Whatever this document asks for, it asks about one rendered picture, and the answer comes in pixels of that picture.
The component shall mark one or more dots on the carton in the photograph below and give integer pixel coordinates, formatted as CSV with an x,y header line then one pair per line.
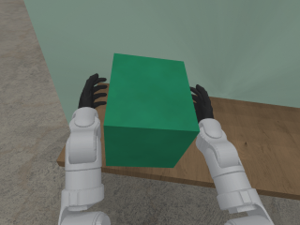
x,y
150,119

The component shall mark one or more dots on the left robot hand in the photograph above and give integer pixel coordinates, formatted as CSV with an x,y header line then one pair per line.
x,y
88,97

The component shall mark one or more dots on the right robot upper arm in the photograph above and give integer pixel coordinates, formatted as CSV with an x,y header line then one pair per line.
x,y
249,220

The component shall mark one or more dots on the table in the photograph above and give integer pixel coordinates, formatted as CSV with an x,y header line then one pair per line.
x,y
266,138

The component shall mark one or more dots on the robot left forearm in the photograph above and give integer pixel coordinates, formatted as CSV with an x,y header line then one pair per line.
x,y
83,162

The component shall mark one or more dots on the left robot upper arm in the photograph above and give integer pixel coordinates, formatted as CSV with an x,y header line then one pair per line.
x,y
86,218

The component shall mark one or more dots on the right robot hand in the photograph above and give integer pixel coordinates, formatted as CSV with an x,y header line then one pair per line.
x,y
203,107

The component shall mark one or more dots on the robot right forearm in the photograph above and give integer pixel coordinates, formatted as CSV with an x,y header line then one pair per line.
x,y
234,192

